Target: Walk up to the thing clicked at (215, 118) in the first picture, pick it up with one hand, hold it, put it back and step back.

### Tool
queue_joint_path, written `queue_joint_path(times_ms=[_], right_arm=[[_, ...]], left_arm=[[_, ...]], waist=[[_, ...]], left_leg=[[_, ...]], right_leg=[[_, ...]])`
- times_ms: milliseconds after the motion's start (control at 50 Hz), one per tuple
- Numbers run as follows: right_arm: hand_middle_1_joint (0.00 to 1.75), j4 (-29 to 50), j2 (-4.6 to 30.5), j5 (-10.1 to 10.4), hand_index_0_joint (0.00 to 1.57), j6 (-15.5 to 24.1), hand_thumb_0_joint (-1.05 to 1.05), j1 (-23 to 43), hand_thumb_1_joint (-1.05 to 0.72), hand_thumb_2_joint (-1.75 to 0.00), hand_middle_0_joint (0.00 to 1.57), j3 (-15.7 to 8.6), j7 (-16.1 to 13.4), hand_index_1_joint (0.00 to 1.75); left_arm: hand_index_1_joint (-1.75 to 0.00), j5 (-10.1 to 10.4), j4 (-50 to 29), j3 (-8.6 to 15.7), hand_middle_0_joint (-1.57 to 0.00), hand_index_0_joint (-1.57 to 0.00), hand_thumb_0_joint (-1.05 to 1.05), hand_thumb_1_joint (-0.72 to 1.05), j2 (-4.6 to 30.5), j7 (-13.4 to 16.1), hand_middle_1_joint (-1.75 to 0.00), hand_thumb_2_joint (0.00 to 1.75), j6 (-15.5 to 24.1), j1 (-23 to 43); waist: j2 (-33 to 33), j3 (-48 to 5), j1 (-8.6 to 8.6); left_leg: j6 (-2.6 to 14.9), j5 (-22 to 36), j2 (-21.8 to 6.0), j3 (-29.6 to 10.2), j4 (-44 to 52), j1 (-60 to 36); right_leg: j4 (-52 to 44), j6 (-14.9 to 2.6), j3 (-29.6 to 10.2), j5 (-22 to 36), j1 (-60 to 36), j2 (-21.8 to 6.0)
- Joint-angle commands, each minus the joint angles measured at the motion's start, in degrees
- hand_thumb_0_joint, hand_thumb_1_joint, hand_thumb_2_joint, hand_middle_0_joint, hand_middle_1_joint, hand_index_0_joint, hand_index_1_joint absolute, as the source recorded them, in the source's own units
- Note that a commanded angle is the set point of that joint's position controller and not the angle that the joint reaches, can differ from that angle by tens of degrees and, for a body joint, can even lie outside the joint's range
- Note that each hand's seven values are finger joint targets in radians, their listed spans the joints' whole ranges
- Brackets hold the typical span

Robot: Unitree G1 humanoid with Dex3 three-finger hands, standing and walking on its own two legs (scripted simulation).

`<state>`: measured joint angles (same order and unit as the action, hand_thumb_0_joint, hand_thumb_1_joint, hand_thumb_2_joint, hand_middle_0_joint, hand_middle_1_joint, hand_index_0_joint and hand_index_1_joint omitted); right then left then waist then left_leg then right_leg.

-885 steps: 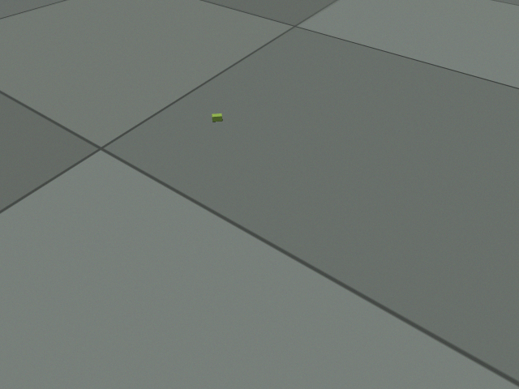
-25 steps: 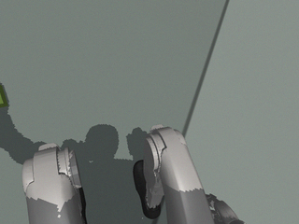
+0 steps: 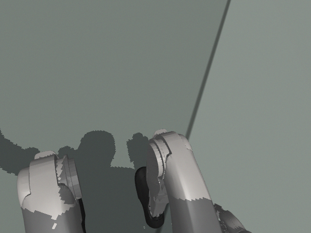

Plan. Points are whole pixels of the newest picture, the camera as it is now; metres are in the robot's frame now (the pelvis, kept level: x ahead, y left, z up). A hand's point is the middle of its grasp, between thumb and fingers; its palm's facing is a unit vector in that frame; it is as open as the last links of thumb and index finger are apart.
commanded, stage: rise first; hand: left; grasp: from above
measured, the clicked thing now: out of the picture +0.47 +0.35 -0.30
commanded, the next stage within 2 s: none
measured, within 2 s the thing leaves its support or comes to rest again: neither
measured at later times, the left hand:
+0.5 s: hand out of the picture +0.43 +0.37 -0.17, palm faces -0.43 -0.15 -0.89, open 14.3 cm
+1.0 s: hand out of the picture +0.43 +0.38 -0.17, palm faces -0.43 -0.14 -0.89, open 14.3 cm
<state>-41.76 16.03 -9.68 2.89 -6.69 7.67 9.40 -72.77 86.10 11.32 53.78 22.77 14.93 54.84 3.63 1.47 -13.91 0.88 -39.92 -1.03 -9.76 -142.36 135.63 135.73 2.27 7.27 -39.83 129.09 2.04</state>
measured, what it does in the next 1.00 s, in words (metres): stands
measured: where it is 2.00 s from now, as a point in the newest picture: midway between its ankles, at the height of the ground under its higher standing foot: (116, 219)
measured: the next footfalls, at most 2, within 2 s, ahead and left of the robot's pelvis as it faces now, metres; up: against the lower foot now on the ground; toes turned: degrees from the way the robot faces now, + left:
none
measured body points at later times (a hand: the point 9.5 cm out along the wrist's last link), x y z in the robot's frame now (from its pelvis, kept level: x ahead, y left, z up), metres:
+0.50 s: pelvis +0.00 +0.00 +0.00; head +0.25 +0.10 +0.36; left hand +0.45 +0.38 -0.12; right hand +0.07 -0.27 -0.09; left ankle +0.07 +0.12 -0.28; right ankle +0.10 -0.12 -0.28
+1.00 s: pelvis +0.00 +0.00 +0.00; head +0.25 +0.10 +0.36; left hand +0.45 +0.38 -0.12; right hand +0.07 -0.27 -0.09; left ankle +0.07 +0.12 -0.28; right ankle +0.10 -0.12 -0.28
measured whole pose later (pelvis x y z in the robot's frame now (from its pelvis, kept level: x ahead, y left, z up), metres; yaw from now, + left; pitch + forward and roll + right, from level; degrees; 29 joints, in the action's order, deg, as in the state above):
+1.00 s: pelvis +0.00 +0.00 +0.00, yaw +0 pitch +32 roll -11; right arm -41.5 16.4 -9.3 3.4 -7.1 7.4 9.8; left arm -72.0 83.9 10.8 53.1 21.6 15.1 54.4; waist 3.0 1.2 -13.5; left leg 0.5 -39.6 -0.8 -9.7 -141.6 135.2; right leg 135.2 2.0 7.3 -39.6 128.8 1.9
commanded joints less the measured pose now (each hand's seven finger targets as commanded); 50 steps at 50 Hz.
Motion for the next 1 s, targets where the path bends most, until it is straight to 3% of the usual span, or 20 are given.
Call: queue_joint_path(times_ms=[0, 80, 160, 180, 260, 280, 340, 360, 420, 440, 500, 560, 700, 740, 800, 880, 980], right_arm=[[0.30, 0.12, 16.47, 0.06, 0.20, 0.37, 0.00, -11.73, -0.89, -0.90, 0.20, -5.20, -0.53, 0.30], [0.30, 0.11, 16.04, 0.00, 0.20, 0.21, 0.00, -12.10, -0.90, -0.90, 0.20, -5.03, -0.30, 0.30], [0.30, 0.13, 16.09, 0.11, 0.20, 0.37, 0.00, -12.12, -0.90, -0.90, 0.20, -5.08, -0.25, 0.30], [0.30, 0.32, 16.35, 0.16, 0.20, 0.29, 0.00, -12.09, -0.89, -0.90, 0.20, -5.13, -0.33, 0.30], [0.30, 0.28, 15.94, 0.18, 0.20, 0.39, 0.00, -11.94, -0.90, -0.90, 0.20, -4.97, -0.23, 0.30], [0.30, 0.16, 16.17, -0.01, 0.20, 0.36, 0.00, -12.16, -0.89, -0.90, 0.20, -4.98, -0.33, 0.30], [0.30, 0.42, 15.95, 0.15, 0.20, 0.17, 0.00, -11.68, -0.90, -0.90, 0.20, -4.79, -0.21, 0.30], [0.30, 0.46, 16.19, 0.23, 0.20, 0.09, 0.00, -11.81, -0.89, -0.90, 0.20, -4.90, -0.25, 0.30], [0.30, 0.20, 15.95, 0.21, 0.20, 0.31, 0.00, -11.97, -0.89, -0.90, 0.20, -4.91, -0.26, 0.30], [0.30, 0.26, 15.88, 0.15, 0.20, 0.30, 0.00, -11.97, -0.89, -0.90, 0.20, -4.58, -0.20, 0.30], [0.30, 0.42, 16.09, 0.13, 0.20, 0.33, 0.00, -11.63, -0.89, -0.90, 0.20, -4.28, -0.41, 0.30], [0.30, 0.63, 16.01, -0.11, 0.20, 0.32, 0.00, -11.16, -0.89, -0.90, 0.20, -4.18, -0.40, 0.30], [0.30, 0.23, 16.39, 0.03, 0.20, 0.47, 0.00, -11.29, -0.89, -0.90, 0.20, -4.68, -0.71, 0.30], [0.30, 0.10, 16.22, -0.15, 0.20, 0.43, 0.00, -11.27, -0.89, -0.90, 0.20, -4.53, -0.68, 0.30], [0.30, 0.11, 16.18, 0.06, 0.20, 0.62, 0.00, -11.41, -0.89, -0.90, 0.20, -4.62, -0.58, 0.30], [0.30, 0.40, 16.29, 0.40, 0.20, 0.73, 0.00, -11.99, -0.89, -0.90, 0.20, -5.10, -0.45, 0.30], [0.30, 0.46, 16.03, 0.44, 0.20, 0.45, 0.00, -12.37, -0.89, -0.90, 0.20, -5.54, -0.19, 0.30]], left_arm=[[-0.98, 1.49, -9.19, 1.31, -0.07, -0.05, 0.00, -0.58, 16.31, 2.16, -0.97, 1.04, 0.21, 14.90], [-0.99, 1.51, -9.15, 1.13, -0.07, -0.05, 0.00, -0.58, 15.88, 1.71, -0.97, 1.04, -0.02, 14.22], [-0.98, 1.77, -8.12, 0.62, -0.07, -0.05, 0.00, -0.60, 15.67, 1.22, -0.96, 1.06, 0.03, 13.67], [-0.98, 2.21, -10.83, 1.59, -0.07, -0.05, 0.00, -0.58, 16.99, 1.29, -0.97, 1.04, 0.46, 16.20], [-0.99, 1.92, -8.26, 1.29, -0.07, -0.05, 0.00, -0.59, 16.31, 1.23, -0.98, 1.05, 0.37, 14.11], [-0.98, 1.95, -10.42, 2.24, -0.07, -0.04, 0.00, -0.60, 17.21, 1.57, -0.96, 1.07, 0.62, 15.49], [-0.99, 1.67, -8.57, 1.03, -0.07, -0.04, 0.00, -0.60, 15.91, 1.44, -0.97, 1.07, 0.38, 14.78], [-0.99, 1.59, -8.66, 1.68, -0.07, -0.05, 0.00, -0.59, 16.72, 1.63, -0.97, 1.05, 0.33, 14.93], [-0.98, 1.80, -6.60, 0.56, -0.07, -0.04, 0.00, -0.60, 15.16, 1.50, -0.96, 1.06, -0.21, 14.64], [-0.99, 1.71, -6.42, 0.45, -0.07, -0.05, 0.00, -0.58, 15.42, 1.46, -0.97, 1.05, -0.23, 15.07], [-0.99, 2.16, -7.23, 1.81, -0.07, -0.05, 0.00, -0.58, 17.88, 1.67, -0.98, 1.04, -0.21, 14.95], [-0.99, 1.73, -8.78, 1.60, -0.07, -0.05, 0.00, -0.59, 18.33, 1.38, -0.97, 1.05, 0.10, 16.42], [-0.98, 1.71, -7.16, 0.87, -0.07, -0.04, 0.00, -0.59, 16.64, 0.99, -0.96, 1.07, 0.29, 15.19], [-0.99, 1.56, -8.16, 1.11, -0.07, -0.05, 0.00, -0.58, 17.35, 0.83, -0.97, 1.05, 0.33, 15.17], [-0.99, 1.76, -8.16, -0.12, -0.07, -0.05, 0.00, -0.58, 15.90, 0.79, -0.97, 1.05, 0.50, 15.75], [-0.98, 1.90, -11.30, 1.76, -0.08, -0.06, 0.00, -0.58, 17.93, 1.19, -0.96, 1.05, 0.59, 15.58], [-0.99, 2.00, -11.08, 0.90, -0.07, -0.05, 0.00, -0.58, 15.67, 0.82, -0.97, 1.04, 0.13, 15.32]], waist=[[-25.08, -38.53, 0.39], [-24.24, -40.23, 0.68], [-22.97, -37.92, 0.21], [-23.03, -39.48, 0.27], [-22.15, -38.25, 0.40], [-22.73, -39.94, 0.71], [-23.37, -40.22, 0.42], [-23.14, -40.32, 0.64], [-21.49, -37.59, -0.04], [-21.24, -37.12, -0.33], [-21.30, -38.10, 0.94], [-22.99, -39.81, 0.60], [-22.64, -37.79, -0.12], [-23.71, -38.40, 0.56], [-24.07, -36.81, -0.10], [-25.61, -40.75, 1.19], [-24.98, -40.73, 0.44]], left_leg=[[-0.12, 12.60, -0.06, 3.73, 16.01, -33.56], [0.12, 14.28, 0.05, 4.30, 15.20, -33.53], [0.41, 12.01, 0.07, 4.59, 15.09, -31.57], [0.37, 11.86, 0.06, 4.41, 15.27, -31.77], [0.44, 10.74, 0.14, 4.61, 15.45, -30.48], [0.34, 11.71, 0.19, 4.64, 15.43, -31.61], [0.23, 12.66, 0.16, 4.33, 15.41, -32.23], [0.29, 12.93, 0.24, 4.37, 15.57, -32.07], [0.55, 12.23, 0.21, 4.77, 15.23, -30.18], [0.66, 11.52, 0.24, 4.85, 15.27, -29.41], [0.81, 11.17, 0.33, 5.29, 15.26, -28.54], [0.57, 10.66, 0.22, 4.98, 15.34, -30.23], [0.31, 10.32, 0.26, 4.30, 15.77, -31.15], [0.21, 10.95, 0.27, 4.50, 15.94, -31.77], [0.20, 10.59, 0.26, 4.45, 15.94, -31.25], [-0.07, 12.70, 0.16, 4.26, 16.18, -34.02], [-0.03, 13.17, 0.28, 4.43, 16.35, -33.38]], right_leg=[[-11.11, -4.19, 4.52, 14.09, -15.06, 1.51], [-11.67, -4.07, 4.21, 15.63, -16.86, 1.80], [-12.54, -3.93, 4.07, 14.17, -16.82, 1.81], [-12.48, -3.87, 4.07, 14.03, -17.23, 1.71], [-12.81, -3.96, 4.00, 13.00, -17.48, 1.90], [-12.72, -3.90, 4.12, 13.78, -18.17, 1.80], [-12.02, -4.11, 4.28, 14.46, -17.41, 1.92], [-12.16, -4.05, 4.30, 14.70, -17.48, 1.86], [-12.71, -3.93, 4.04, 14.42, -17.24, 1.86], [-13.05, -3.91, 3.98, 13.94, -17.62, 1.99], [-13.36, -3.77, 3.56, 13.64, -19.34, 1.99], [-12.99, -3.98, 3.84, 12.92, -19.01, 2.04], [-12.58, -4.06, 4.32, 12.53, -16.32, 1.80], [-12.59, -4.14, 4.16, 12.98, -16.85, 1.82], [-12.48, -4.19, 4.19, 12.83, -15.79, 1.67], [-11.87, -4.21, 4.26, 14.22, -16.68, 1.57], [-12.07, -4.15, 4.25, 14.76, -16.80, 1.51]])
